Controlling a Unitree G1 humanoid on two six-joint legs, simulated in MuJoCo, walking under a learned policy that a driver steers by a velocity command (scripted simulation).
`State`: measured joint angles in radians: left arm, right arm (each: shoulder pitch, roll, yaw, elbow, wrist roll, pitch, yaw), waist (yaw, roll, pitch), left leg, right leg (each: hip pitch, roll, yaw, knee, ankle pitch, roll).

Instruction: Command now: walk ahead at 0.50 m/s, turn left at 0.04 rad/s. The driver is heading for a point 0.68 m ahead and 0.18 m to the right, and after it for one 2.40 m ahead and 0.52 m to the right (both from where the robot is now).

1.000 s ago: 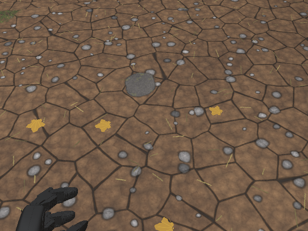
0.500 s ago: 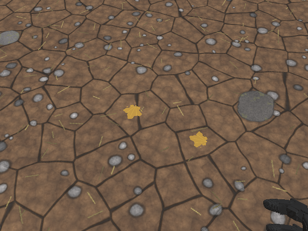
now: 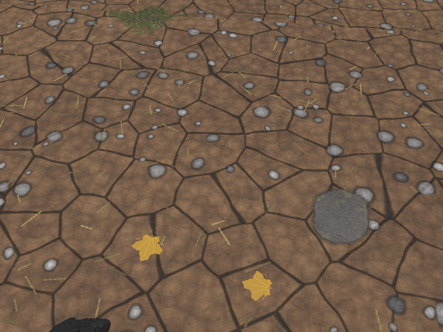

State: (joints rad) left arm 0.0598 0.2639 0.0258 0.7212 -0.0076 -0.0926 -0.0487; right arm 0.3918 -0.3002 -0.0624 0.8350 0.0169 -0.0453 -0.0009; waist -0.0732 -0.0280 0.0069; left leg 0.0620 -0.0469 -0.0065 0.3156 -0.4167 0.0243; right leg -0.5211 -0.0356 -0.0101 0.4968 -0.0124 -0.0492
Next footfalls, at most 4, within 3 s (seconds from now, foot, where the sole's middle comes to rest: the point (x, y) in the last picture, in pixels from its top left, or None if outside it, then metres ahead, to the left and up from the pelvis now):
0.46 left None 0.38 0.11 -0.76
0.88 right None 0.28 -0.15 -0.76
1.32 left None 0.47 0.02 -0.76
2.56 left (248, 250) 0.73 -0.11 -0.76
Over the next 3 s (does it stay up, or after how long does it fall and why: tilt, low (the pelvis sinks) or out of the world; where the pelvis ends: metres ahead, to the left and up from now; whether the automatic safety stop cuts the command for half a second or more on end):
stays up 0.61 -0.14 0.01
